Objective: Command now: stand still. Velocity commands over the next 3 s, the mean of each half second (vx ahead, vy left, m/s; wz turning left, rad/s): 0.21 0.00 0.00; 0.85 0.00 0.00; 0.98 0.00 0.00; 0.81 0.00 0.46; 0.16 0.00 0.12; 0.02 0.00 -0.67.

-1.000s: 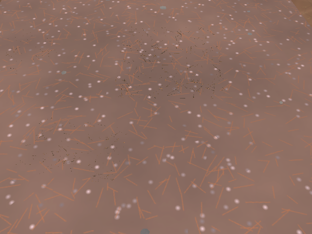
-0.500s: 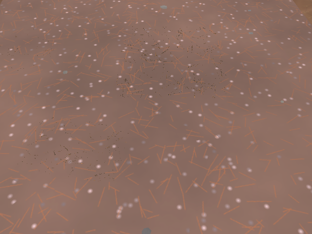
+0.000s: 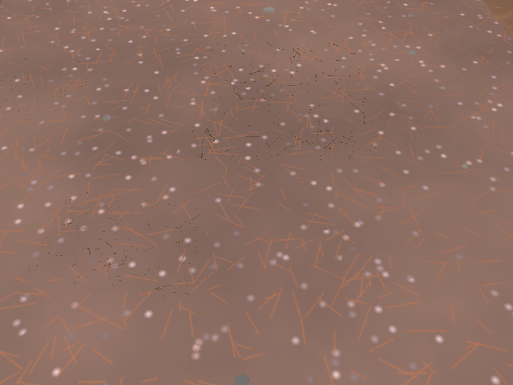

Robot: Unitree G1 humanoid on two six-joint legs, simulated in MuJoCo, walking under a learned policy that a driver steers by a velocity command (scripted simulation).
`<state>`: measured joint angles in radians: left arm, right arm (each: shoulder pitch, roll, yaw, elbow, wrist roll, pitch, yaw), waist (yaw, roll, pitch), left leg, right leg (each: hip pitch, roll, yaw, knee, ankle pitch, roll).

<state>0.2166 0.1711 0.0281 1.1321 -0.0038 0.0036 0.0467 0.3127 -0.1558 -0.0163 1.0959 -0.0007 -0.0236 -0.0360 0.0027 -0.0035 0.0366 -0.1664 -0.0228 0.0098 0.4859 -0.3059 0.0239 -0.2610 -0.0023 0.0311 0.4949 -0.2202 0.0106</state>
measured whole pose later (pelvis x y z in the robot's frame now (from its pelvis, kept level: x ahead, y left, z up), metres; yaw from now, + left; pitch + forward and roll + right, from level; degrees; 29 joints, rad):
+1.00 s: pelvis +0.36 -0.08 -0.02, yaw -1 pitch +3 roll +0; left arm 0.55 0.17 0.02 1.07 0.02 -0.13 0.00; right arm -0.08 -0.21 -0.02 0.76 -0.03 -0.05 0.06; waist 0.08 0.00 0.03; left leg -0.71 0.04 0.13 0.62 -0.02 0.13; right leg 0.31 0.02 -0.07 -0.01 -0.35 -0.02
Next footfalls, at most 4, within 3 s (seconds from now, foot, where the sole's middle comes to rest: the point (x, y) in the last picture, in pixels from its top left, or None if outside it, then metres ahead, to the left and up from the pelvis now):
0.58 right None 0.17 -0.17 -0.77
1.04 left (268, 342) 0.62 0.00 -0.77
1.52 right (312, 208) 1.08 -0.15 -0.77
1.96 left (264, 127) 1.49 0.01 -0.77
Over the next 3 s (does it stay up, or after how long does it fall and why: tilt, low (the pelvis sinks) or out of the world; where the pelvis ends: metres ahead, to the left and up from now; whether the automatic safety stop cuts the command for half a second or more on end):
stays up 1.52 -0.05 0.01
